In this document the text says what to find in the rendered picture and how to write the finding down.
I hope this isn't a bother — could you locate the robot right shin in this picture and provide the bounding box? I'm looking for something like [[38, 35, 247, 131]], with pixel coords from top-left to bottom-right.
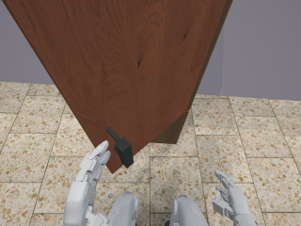
[[169, 194, 188, 226]]

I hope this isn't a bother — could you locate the right robot thigh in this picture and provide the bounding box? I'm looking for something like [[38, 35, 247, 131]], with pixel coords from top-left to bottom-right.
[[171, 197, 209, 226]]

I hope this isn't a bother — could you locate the cupboard door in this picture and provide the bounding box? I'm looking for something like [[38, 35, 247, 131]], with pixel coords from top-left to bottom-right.
[[2, 0, 227, 174]]

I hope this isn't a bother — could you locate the handle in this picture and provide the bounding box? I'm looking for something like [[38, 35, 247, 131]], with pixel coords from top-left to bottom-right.
[[106, 126, 134, 169]]

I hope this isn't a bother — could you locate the right robot forearm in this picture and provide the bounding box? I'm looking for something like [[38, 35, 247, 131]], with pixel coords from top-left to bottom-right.
[[233, 214, 259, 226]]

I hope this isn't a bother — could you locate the robot left hand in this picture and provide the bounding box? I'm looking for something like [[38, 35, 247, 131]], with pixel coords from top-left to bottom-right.
[[63, 140, 111, 226]]

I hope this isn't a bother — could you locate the robot right hand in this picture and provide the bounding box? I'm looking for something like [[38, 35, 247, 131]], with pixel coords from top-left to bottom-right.
[[213, 169, 251, 221]]

